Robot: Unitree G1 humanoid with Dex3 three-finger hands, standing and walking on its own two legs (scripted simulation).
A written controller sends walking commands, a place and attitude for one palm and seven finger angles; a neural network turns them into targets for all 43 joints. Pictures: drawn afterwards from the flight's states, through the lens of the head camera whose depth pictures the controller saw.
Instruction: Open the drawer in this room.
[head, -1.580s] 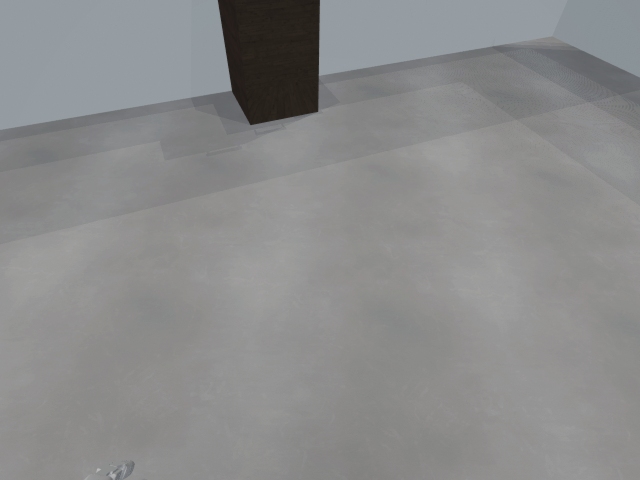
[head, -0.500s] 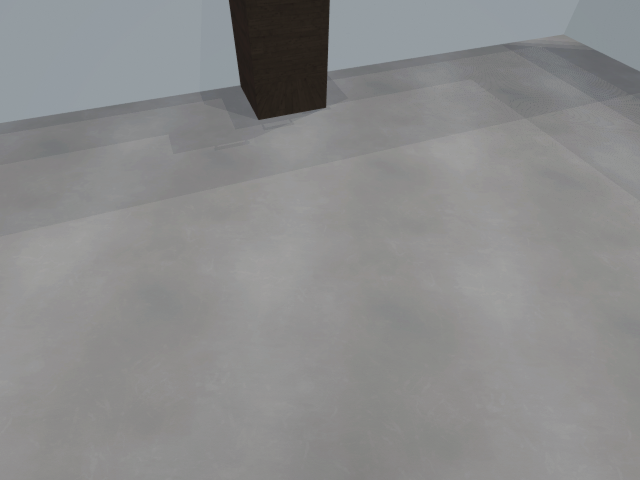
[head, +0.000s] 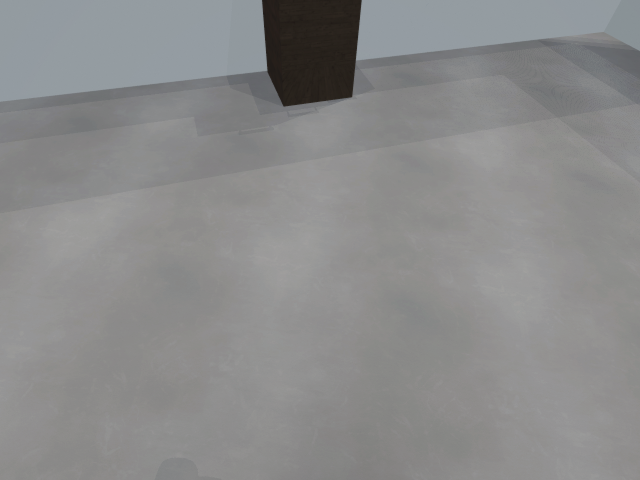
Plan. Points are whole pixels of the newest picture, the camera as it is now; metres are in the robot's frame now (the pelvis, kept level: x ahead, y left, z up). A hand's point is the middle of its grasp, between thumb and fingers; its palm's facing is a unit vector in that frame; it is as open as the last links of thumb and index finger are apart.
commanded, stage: stand and wait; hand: left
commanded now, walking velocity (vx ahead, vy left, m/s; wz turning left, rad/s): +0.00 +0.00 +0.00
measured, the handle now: out of the picture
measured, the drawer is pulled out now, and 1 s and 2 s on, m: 0.00 0.00 0.00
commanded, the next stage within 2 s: turn or walk to find it in 1.44 s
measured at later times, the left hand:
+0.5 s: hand out of the picture +0.01 +0.19 -0.16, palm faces +0.02 -0.97 -0.23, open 7.4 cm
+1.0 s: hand out of the picture +0.05 +0.23 -0.16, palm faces -0.01 -0.96 -0.29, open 7.4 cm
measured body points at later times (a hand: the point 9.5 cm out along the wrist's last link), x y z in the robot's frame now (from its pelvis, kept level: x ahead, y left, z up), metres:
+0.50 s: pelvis -0.01 +0.00 +0.01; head -0.01 +0.00 +0.46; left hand +0.01 +0.24 -0.15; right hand +0.04 -0.24 -0.15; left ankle +0.03 +0.12 -0.73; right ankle -0.02 -0.12 -0.73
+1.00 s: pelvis +0.00 +0.00 +0.01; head +0.01 +0.00 +0.46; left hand +0.05 +0.28 -0.13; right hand +0.05 -0.28 -0.13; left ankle +0.03 +0.12 -0.73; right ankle -0.02 -0.12 -0.73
